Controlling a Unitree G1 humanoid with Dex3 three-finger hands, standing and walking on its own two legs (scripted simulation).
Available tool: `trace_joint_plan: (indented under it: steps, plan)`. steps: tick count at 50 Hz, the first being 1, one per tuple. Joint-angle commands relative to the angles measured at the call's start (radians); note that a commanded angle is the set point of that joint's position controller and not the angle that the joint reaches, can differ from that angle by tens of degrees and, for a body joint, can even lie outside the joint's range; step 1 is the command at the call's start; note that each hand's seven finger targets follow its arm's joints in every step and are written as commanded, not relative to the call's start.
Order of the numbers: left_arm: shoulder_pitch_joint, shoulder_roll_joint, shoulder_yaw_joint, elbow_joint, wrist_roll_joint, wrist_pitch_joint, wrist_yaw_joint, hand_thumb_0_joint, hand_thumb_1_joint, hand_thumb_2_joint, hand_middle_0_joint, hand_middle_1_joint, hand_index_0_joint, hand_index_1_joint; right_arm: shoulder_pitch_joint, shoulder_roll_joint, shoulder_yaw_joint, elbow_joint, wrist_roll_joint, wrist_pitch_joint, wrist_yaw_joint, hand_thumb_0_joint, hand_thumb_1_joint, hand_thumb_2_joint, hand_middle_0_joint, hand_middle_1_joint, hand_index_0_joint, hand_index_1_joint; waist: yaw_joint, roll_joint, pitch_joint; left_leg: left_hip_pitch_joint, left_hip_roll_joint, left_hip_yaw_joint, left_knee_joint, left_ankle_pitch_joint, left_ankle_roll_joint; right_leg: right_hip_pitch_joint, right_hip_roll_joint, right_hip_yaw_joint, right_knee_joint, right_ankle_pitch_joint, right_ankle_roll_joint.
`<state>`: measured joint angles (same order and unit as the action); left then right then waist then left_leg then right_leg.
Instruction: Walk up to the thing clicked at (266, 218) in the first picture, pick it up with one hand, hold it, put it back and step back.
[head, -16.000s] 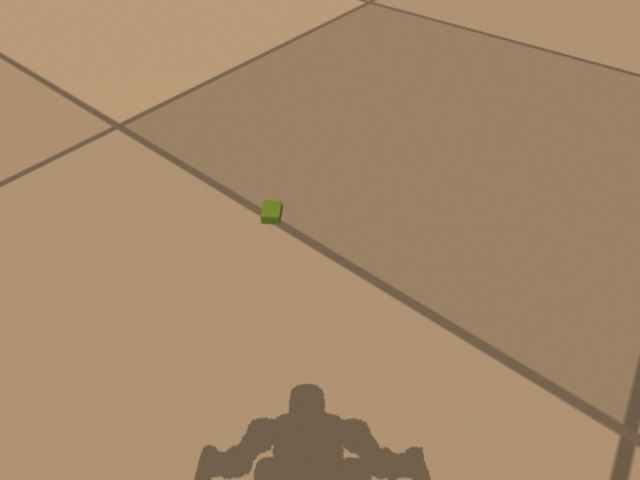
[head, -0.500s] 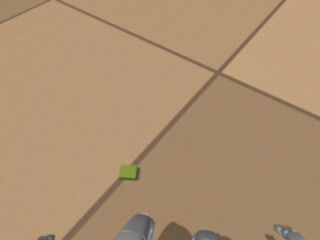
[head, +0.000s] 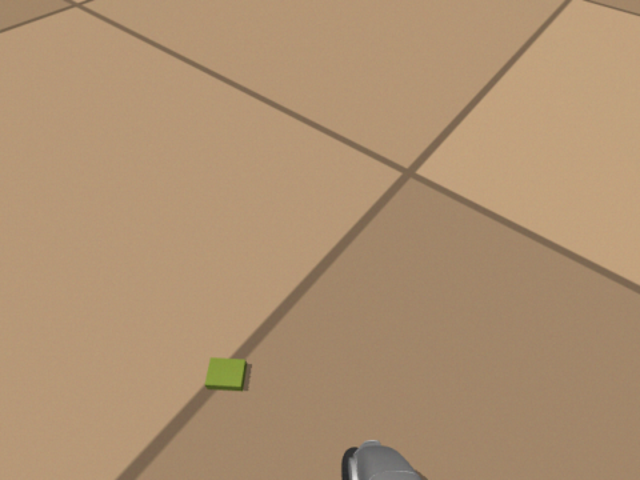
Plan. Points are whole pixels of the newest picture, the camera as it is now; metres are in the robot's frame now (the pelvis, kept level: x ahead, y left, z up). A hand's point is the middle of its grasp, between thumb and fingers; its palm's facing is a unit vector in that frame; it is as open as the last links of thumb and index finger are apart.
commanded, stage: walk up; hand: left
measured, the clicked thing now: (226, 374) +0.48 +0.26 -0.73
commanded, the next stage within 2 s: stand in 1.36 s
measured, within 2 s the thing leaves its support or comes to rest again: neither
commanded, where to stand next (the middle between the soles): +0.09 +0.03 m, yaw -4 degrees
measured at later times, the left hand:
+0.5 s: hand out of the picture +0.06 +0.30 -0.15, palm faces +0.02 -0.91 -0.41, open 7.4 cm
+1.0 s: hand out of the picture -0.02 +0.26 -0.11, palm faces -0.05 -0.87 -0.49, open 7.4 cm
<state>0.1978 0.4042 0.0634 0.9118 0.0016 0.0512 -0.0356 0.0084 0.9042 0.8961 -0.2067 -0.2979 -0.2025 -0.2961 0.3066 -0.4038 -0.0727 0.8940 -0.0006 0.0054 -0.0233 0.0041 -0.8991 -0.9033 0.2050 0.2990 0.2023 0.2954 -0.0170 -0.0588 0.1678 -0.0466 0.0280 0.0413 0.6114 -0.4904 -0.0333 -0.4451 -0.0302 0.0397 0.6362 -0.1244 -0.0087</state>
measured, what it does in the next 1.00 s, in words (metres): steps on the spot: left foot, then right foot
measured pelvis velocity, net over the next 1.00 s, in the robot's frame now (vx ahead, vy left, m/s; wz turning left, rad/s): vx -0.07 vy -0.04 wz -0.06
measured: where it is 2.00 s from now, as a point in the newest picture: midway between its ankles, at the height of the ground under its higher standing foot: outside the picture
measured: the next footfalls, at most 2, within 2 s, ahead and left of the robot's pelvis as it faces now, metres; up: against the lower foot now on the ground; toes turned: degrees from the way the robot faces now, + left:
left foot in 0.38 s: -0.02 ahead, +0.12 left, +0.00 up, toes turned +0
right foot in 0.90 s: +0.03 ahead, -0.15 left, +0.00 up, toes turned -7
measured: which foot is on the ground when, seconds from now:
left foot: down 0.00-0.04, up 0.06-0.36, down 0.38-0.92, up 0.94-1.00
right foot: down 0.00-0.42, up 0.44-0.88, down 0.90-1.00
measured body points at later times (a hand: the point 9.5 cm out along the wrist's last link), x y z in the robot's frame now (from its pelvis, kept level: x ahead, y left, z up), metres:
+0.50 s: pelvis -0.08 +0.03 +0.00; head -0.03 +0.04 +0.44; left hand +0.05 +0.35 -0.12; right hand -0.02 -0.30 -0.11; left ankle -0.06 +0.12 -0.71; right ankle +0.04 -0.12 -0.66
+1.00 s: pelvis -0.07 -0.04 +0.01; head -0.10 -0.06 +0.46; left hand -0.01 +0.30 -0.08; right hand -0.05 -0.37 -0.12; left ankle -0.05 +0.11 -0.67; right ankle -0.04 -0.14 -0.71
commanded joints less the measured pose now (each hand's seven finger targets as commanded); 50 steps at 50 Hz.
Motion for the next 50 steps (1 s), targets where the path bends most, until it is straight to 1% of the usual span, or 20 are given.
trace_joint_plan:
  steps: [1, 2, 3, 8, 13, 18, 19, 21, 22, 24, 26, 30, 35, 40, 44, 45, 46, 47, 48, 50]
  plan:
    - [0.076, 0.261, 0.074, -0.057, 0.015, -0.049, 0.033, 0.0, 0.9, 0.9, -0.2, -0.3, -0.2, -0.3, 0.039, -0.134, -0.017, -0.093, 0.03, 0.014, -0.013, 0.0, -0.9, -0.9, 0.2, 0.3, 0.2, 0.3, 0.053, -0.128, -0.246, -0.299, -0.041, 0.021, 0.43, 0.187, 0.075, 0.451, -0.129, 0.171, -0.196, 0.544, -0.077]
    - [0.077, 0.252, 0.067, -0.091, 0.013, -0.056, 0.043, 0.0, 0.9, 0.9, -0.2, -0.3, -0.2, -0.3, 0.11, -0.106, -0.003, -0.075, 0.029, 0.023, -0.019, 0.0, -0.9, -0.9, 0.2, 0.3, 0.2, 0.3, 0.029, -0.155, -0.308, -0.354, -0.119, -0.089, 0.56, -0.143, 0.056, 0.475, -0.278, 0.421, -0.205, 0.649, -0.174]
    - [0.041, 0.278, 0.073, -0.106, 0.01, -0.054, 0.048, 0.0, 0.9, 0.9, -0.2, -0.3, -0.2, -0.3, 0.104, -0.156, -0.019, -0.067, 0.025, 0.038, -0.034, 0.0, -0.9, -0.9, 0.2, 0.3, 0.2, 0.3, 0.036, -0.204, -0.328, -0.321, -0.079, -0.146, 0.638, -0.197, 0.056, 0.387, -0.34, 0.523, -0.222, 0.526, -0.278]
    - [-0.077, 0.21, 0.064, -0.156, 0.023, -0.029, 0.068, 0.0, 0.9, 0.9, -0.2, -0.3, -0.2, -0.3, 0.073, -0.194, -0.031, -0.049, 0.02, 0.057, -0.022, 0.0, -0.9, -0.9, 0.2, 0.3, 0.2, 0.3, 0.016, -0.075, -0.355, -0.333, -0.088, -0.172, 0.673, -0.069, 0.038, 0.246, -0.197, 0.262, -0.216, -0.034, -0.194]
    - [-0.058, 0.217, 0.068, -0.156, 0.032, -0.023, 0.078, 0.0, 0.9, 0.9, -0.2, -0.3, -0.2, -0.3, -0.014, -0.186, -0.02, -0.06, -0.004, 0.054, -0.015, 0.0, -0.9, -0.9, 0.2, 0.3, 0.2, 0.3, 0.066, -0.147, -0.255, -0.378, -0.07, -0.116, 0.387, -0.091, 0.017, 0.242, -0.218, 0.251, -0.232, -0.03, -0.22]
    - [-0.171, 0.251, 0.08, -0.176, 0.011, -0.012, 0.079, 0.0, 0.9, 0.9, -0.2, -0.3, -0.2, -0.3, 0.135, -0.194, -0.052, -0.013, -0.037, 0.059, 0.026, 0.0, -0.9, -0.9, 0.2, 0.3, 0.2, 0.3, -0.033, -0.135, -0.236, -0.11, -0.04, -0.066, 0.058, 0.115, 0.078, -0.04, -0.237, 0.244, -0.21, -0.235, -0.125]
    - [-0.169, 0.213, 0.066, -0.184, 0.011, -0.011, 0.081, 0.0, 0.9, 0.9, -0.2, -0.3, -0.2, -0.3, 0.126, -0.214, -0.063, -0.024, -0.053, 0.058, 0.036, 0.0, -0.9, -0.9, 0.2, 0.3, 0.2, 0.3, -0.045, -0.024, -0.21, -0.091, 0.007, -0.173, -0.014, 0.117, 0.111, -0.158, -0.161, 0.218, -0.089, -0.375, -0.08]
    - [-0.163, 0.202, 0.071, -0.166, 0.006, -0.011, 0.1, 0.0, 0.9, 0.9, -0.2, -0.3, -0.2, -0.3, -0.085, -0.358, -0.085, -0.116, -0.059, 0.057, 0.043, 0.0, -0.9, -0.9, 0.2, 0.3, 0.2, 0.3, -0.054, 0.391, -0.085, -0.506, 0.331, -0.648, -0.417, -0.211, 0.276, -0.123, 0.148, 0.048, 0.454, -0.494, -0.017]
    - [-0.157, 0.237, 0.087, -0.144, 0.017, -0.014, 0.101, 0.0, 0.9, 0.9, -0.2, -0.3, -0.2, -0.3, -0.198, -0.353, -0.079, -0.145, -0.063, 0.046, 0.038, 0.0, -0.9, -0.9, 0.2, 0.3, 0.2, 0.3, -0.024, 0.347, -0.017, -0.633, 0.364, -0.696, -0.445, -0.183, 0.323, -0.052, 0.141, 0.137, 0.588, -0.49, -0.02]
    - [-0.088, 0.208, 0.081, -0.105, -0.008, -0.009, 0.08, 0.0, 0.9, 0.9, -0.2, -0.3, -0.2, -0.3, -0.271, -0.242, -0.048, -0.173, -0.066, 0.026, 0.02, 0.0, -0.9, -0.9, 0.2, 0.3, 0.2, 0.3, 0.052, 0.154, -0.009, -0.561, 0.203, -0.412, -0.308, 0.117, 0.221, -0.081, 0.142, 0.174, 0.709, -0.338, -0.022]
    - [0.018, 0.198, 0.069, -0.079, -0.007, -0.012, 0.069, 0.0, 0.9, 0.9, -0.2, -0.3, -0.2, -0.3, -0.192, -0.211, -0.045, -0.136, -0.055, 0.004, 0.009, 0.0, -0.9, -0.9, 0.2, 0.3, 0.2, 0.3, 0.062, 0.118, -0.11, -0.301, 0.132, -0.338, -0.3, 0.025, 0.099, -0.155, 0.144, 0.167, 0.635, -0.243, -0.026]
    - [0.009, 0.245, 0.063, -0.096, 0.024, -0.064, 0.025, 0.0, 0.9, 0.9, -0.2, -0.3, -0.2, -0.3, 0.021, -0.264, -0.082, -0.11, -0.043, -0.034, 0.035, 0.0, -0.9, -0.9, 0.2, 0.3, 0.2, 0.3, -0.07, 0.221, -0.273, 0.236, 0.205, -0.465, -0.331, -0.25, 0.193, -0.315, 0.092, 0.073, 0.398, -0.296, 0.043]
    - [-0.054, 0.24, 0.053, -0.117, 0.028, -0.094, 0.012, 0.0, 0.9, 0.9, -0.2, -0.3, -0.2, -0.3, 0.11, -0.28, -0.082, -0.089, -0.039, -0.047, 0.038, 0.0, -0.9, -0.9, 0.2, 0.3, 0.2, 0.3, -0.105, 0.197, -0.117, 0.186, 0.264, -0.445, -0.369, -0.085, 0.232, -0.27, 0.06, 0.089, 0.216, -0.362, 0.03]
    - [0.115, 0.225, 0.051, -0.057, 0.017, -0.11, -0.006, 0.0, 0.9, 0.9, -0.2, -0.3, -0.2, -0.3, -0.019, -0.295, -0.076, -0.139, -0.035, -0.048, 0.062, 0.0, -0.9, -0.9, 0.2, 0.3, 0.2, 0.3, -0.007, 0.306, -0.046, -0.17, 0.248, -0.304, -0.396, -0.174, 0.262, 0.036, 0.012, -0.027, 0.069, -0.359, 0.003]
    - [0.425, 0.248, 0.081, 0.044, 0.006, -0.118, 0.017, 0.0, 0.9, 0.9, -0.2, -0.3, -0.2, -0.3, -0.15, -0.218, -0.057, -0.192, -0.058, -0.012, 0.072, 0.0, -0.9, -0.9, 0.2, 0.3, 0.2, 0.3, 0.146, 0.137, -0.121, -0.568, 0.078, -0.095, -0.086, -0.252, 0.157, 0.556, 0.047, -0.09, -0.117, -0.168, -0.008]
    - [0.492, 0.305, 0.102, 0.047, 0.011, -0.119, 0.036, 0.0, 0.9, 0.9, -0.2, -0.3, -0.2, -0.3, -0.136, -0.173, -0.044, -0.209, -0.058, 0.002, 0.073, 0.0, -0.9, -0.9, 0.2, 0.3, 0.2, 0.3, 0.18, -0.024, -0.123, -0.695, 0.024, -0.046, 0.133, -0.256, 0.118, 0.611, -0.023, 0.054, -0.188, -0.28, -0.016]
    - [0.478, 0.386, 0.118, 0.014, 0.033, -0.124, 0.059, 0.0, 0.9, 0.9, -0.2, -0.3, -0.2, -0.3, -0.125, -0.139, -0.038, -0.229, -0.05, 0.014, 0.076, 0.0, -0.9, -0.9, 0.2, 0.3, 0.2, 0.3, 0.169, -0.206, -0.078, -0.783, -0.066, -0.075, 0.463, -0.167, 0.058, 0.462, -0.236, 0.441, -0.367, -0.655, -0.045]
    - [0.312, 0.392, 0.103, -0.052, 0.04, -0.133, 0.074, 0.0, 0.9, 0.9, -0.2, -0.3, -0.2, -0.3, -0.068, -0.167, -0.046, -0.221, -0.036, 0.03, 0.081, 0.0, -0.9, -0.9, 0.2, 0.3, 0.2, 0.3, 0.072, -0.065, 0.006, -0.756, -0.061, -0.219, 0.539, -0.024, 0.047, 0.251, -0.397, 0.701, -0.547, -0.93, -0.11]
    - [0.198, 0.414, 0.101, -0.086, 0.03, -0.136, 0.078, 0.0, 0.9, 0.9, -0.2, -0.3, -0.2, -0.3, -0.035, -0.247, -0.072, -0.192, -0.034, 0.033, 0.087, 0.0, -0.9, -0.9, 0.2, 0.3, 0.2, 0.3, 0.033, -0.009, 0.072, -0.705, -0.018, -0.254, 0.525, 0.02, 0.055, 0.134, -0.413, 0.708, -0.589, -0.984, -0.136]
    - [0.139, 0.359, 0.085, -0.099, 0.025, -0.159, 0.084, 0.0, 0.9, 0.9, -0.2, -0.3, -0.2, -0.3, 0.028, -0.267, -0.085, -0.142, -0.022, 0.026, 0.097, 0.0, -0.9, -0.9, 0.2, 0.3, 0.2, 0.3, -0.009, 0.025, 0.095, -0.644, -0.005, -0.279, 0.538, 0.116, 0.05, 0.093, -0.315, 0.522, -0.544, -0.786, -0.095]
